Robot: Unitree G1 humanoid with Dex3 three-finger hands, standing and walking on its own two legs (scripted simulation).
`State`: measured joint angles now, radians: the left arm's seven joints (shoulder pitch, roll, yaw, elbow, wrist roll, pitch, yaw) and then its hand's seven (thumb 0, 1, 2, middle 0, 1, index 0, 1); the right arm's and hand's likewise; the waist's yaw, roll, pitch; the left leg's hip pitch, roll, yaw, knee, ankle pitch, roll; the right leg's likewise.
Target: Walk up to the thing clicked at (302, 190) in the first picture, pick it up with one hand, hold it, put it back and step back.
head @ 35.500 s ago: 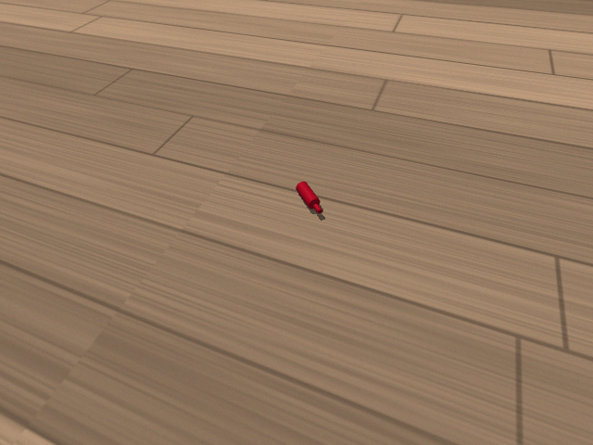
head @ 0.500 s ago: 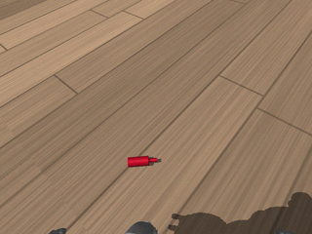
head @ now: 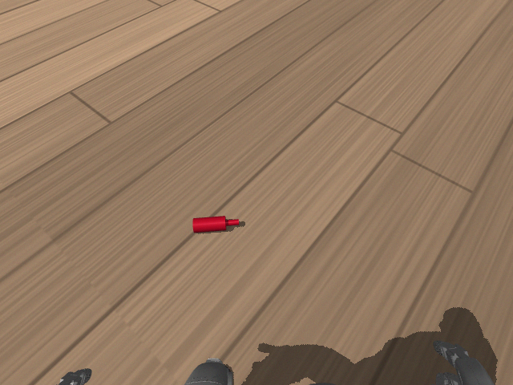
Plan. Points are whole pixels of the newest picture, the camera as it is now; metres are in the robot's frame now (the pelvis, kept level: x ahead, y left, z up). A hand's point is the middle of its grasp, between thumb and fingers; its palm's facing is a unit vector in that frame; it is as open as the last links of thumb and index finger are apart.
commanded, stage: step back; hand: left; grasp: from above
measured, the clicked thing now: (216, 223) +0.77 +0.20 -0.72
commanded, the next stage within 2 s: stand in 1.84 s
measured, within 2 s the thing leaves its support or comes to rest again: neither
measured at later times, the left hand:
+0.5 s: hand out of the picture -0.06 +0.25 -0.13, palm faces +0.08 -0.92 -0.38, open 7.4 cm
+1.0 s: hand out of the picture -0.27 +0.24 -0.13, palm faces +0.14 -0.89 -0.43, open 7.4 cm
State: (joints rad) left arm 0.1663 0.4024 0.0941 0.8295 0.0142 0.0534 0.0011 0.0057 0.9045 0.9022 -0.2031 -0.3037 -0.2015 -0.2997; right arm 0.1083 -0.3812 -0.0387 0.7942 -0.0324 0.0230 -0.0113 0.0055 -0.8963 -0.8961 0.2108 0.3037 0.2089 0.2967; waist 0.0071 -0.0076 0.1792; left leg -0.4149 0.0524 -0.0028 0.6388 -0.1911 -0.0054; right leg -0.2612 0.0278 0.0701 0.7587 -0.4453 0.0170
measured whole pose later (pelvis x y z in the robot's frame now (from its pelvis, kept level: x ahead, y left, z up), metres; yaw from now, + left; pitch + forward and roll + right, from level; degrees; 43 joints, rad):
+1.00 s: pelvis -0.31 -0.05 +0.00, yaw +7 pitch -3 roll +1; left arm 0.21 0.40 0.08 0.91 0.04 0.01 -0.01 0.01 0.90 0.90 -0.21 -0.30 -0.21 -0.30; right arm 0.25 -0.39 -0.06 0.99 -0.04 0.03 0.01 0.01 -0.90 -0.90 0.21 0.30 0.20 0.30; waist 0.03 0.00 0.10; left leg -0.23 -0.04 -0.04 0.62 -0.36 0.00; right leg -0.32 -0.07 -0.04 0.70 -0.34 -0.01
